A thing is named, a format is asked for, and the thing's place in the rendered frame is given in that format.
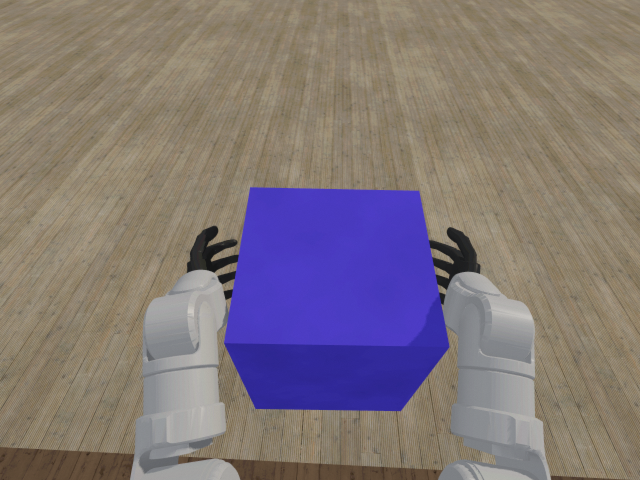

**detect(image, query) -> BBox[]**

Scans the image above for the right robot upper arm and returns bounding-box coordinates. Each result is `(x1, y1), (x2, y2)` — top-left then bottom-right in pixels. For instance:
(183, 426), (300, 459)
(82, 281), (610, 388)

(438, 459), (539, 480)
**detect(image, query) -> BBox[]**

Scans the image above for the robot left forearm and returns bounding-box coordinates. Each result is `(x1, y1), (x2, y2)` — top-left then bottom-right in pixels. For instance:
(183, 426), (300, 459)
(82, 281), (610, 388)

(130, 270), (229, 480)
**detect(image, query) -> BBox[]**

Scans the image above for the carton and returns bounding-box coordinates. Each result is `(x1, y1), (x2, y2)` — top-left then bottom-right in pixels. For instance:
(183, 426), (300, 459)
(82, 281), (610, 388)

(224, 187), (450, 411)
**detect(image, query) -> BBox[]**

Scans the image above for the left robot hand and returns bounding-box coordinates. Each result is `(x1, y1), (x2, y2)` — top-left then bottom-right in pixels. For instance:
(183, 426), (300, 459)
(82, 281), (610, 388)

(187, 226), (239, 300)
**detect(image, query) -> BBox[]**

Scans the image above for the right robot hand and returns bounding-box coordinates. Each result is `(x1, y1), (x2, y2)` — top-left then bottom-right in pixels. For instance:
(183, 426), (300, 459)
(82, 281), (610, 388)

(429, 227), (480, 305)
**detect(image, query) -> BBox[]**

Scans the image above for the robot right forearm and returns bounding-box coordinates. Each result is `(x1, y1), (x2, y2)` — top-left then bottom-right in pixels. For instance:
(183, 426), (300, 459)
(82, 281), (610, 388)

(443, 272), (551, 480)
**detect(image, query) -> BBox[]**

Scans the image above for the left robot upper arm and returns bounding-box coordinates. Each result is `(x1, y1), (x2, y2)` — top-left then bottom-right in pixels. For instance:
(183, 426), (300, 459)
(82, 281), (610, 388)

(140, 459), (240, 480)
